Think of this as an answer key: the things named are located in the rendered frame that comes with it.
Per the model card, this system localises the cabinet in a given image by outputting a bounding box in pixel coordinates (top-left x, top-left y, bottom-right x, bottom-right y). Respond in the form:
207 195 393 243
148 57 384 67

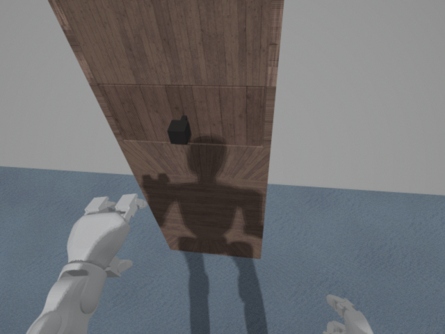
48 0 284 259

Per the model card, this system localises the drawer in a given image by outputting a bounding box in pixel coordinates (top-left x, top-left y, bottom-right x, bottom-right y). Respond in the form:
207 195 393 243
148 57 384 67
99 83 265 146

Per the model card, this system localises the left robot forearm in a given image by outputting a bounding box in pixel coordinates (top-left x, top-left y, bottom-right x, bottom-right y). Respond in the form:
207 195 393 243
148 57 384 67
26 262 107 334

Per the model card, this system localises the robot right hand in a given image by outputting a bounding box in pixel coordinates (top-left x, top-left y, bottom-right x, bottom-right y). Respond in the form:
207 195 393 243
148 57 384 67
323 294 373 334

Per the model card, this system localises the robot left hand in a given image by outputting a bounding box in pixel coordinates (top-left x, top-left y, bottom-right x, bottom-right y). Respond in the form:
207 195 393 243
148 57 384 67
67 193 147 278

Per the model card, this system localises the handle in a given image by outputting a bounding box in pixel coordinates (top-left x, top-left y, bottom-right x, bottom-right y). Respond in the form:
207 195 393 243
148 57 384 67
168 116 191 145

